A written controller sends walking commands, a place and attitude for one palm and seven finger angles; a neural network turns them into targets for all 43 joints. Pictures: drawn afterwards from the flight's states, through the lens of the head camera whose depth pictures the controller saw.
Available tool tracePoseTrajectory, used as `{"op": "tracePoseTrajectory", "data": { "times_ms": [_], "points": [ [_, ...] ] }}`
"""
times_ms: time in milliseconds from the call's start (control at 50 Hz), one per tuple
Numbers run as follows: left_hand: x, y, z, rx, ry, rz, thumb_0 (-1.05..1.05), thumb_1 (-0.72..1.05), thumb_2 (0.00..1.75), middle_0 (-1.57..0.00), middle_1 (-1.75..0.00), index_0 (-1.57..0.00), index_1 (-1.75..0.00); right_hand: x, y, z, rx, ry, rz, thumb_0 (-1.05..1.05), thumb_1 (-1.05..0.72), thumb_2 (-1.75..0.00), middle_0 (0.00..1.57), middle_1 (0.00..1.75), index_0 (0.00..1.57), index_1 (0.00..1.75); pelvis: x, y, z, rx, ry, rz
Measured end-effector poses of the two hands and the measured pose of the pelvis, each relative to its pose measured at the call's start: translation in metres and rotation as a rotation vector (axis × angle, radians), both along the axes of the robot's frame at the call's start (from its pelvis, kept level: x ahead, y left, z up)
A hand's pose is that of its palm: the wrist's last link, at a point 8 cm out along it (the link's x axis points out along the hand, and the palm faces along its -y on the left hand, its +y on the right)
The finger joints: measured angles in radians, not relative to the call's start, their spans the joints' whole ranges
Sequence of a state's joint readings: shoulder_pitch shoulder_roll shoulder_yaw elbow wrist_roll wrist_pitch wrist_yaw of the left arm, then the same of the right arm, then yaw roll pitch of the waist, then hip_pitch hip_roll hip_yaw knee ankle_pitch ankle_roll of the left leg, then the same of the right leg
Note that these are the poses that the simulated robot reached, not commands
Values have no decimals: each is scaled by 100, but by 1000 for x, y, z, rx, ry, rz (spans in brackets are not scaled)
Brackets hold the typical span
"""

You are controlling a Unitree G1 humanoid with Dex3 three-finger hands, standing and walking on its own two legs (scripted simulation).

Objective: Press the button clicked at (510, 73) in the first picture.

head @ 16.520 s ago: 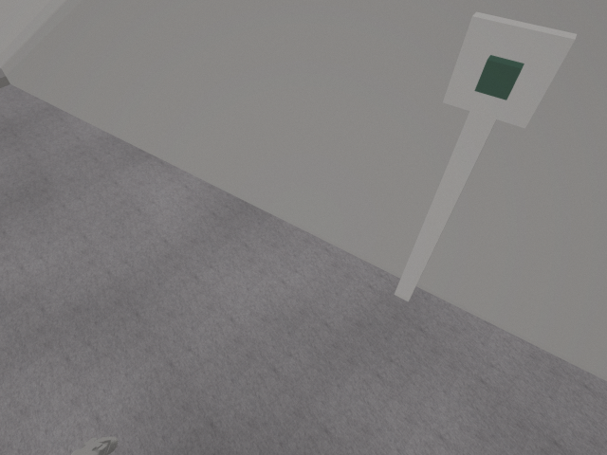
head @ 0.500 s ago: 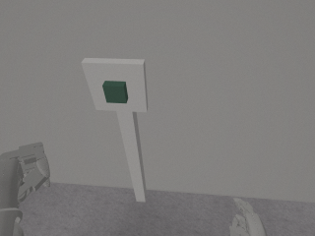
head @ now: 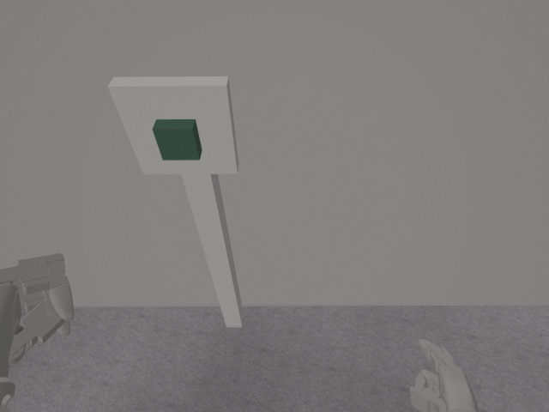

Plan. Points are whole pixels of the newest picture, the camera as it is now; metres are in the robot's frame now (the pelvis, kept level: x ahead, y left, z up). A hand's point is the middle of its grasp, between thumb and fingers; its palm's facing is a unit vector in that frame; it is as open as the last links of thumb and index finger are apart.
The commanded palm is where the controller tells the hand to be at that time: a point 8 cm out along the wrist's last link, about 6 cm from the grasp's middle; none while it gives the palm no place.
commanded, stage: step back with the hand held close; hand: left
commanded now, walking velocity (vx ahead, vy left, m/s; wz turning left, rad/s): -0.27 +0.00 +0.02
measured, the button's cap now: (179, 138) +0.50 +0.20 +0.14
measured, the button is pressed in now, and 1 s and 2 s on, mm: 0 0 0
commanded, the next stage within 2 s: stop stepping back and stand still in 1.00 s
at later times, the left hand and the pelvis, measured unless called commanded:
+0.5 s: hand out of the picture +0.11 +0.27 +0.16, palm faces +0.40 -0.79 -0.46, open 3.1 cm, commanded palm +0.04 +0.31 +0.17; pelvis -0.07 +0.03 -0.01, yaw +3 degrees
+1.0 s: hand out of the picture +0.05 +0.29 +0.18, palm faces +0.41 -0.83 -0.38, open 3.1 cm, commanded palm -0.01 +0.32 +0.17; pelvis -0.14 +0.04 +0.00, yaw +1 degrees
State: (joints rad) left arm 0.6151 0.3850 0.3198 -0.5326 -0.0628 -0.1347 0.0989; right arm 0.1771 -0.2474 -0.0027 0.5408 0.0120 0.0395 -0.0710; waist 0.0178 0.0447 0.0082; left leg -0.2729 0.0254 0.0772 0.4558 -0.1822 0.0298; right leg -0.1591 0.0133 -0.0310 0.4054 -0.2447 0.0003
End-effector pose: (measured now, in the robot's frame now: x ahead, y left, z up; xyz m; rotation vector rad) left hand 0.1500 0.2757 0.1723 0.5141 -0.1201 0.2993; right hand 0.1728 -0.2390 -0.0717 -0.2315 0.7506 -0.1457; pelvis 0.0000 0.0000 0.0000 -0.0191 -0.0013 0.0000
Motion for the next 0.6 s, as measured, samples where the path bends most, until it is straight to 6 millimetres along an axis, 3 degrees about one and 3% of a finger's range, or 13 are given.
{"op": "tracePoseTrajectory", "data": {
  "times_ms": [380,600],
  "points": [
    [-64,28,1,38,-116,9,1,89,90,-130,-150,-130,-150,-69,30,-6,-26,-3,24,1,-91,-90,21,30,20,30,-58,21,-10,-34,4,23],
    [-102,38,11,99,-178,34,1,89,90,-130,-150,-130,-150,-82,47,-9,-17,-29,89,1,-91,-90,21,30,20,30,-84,23,-15,-38,-12,72]
  ]
}}
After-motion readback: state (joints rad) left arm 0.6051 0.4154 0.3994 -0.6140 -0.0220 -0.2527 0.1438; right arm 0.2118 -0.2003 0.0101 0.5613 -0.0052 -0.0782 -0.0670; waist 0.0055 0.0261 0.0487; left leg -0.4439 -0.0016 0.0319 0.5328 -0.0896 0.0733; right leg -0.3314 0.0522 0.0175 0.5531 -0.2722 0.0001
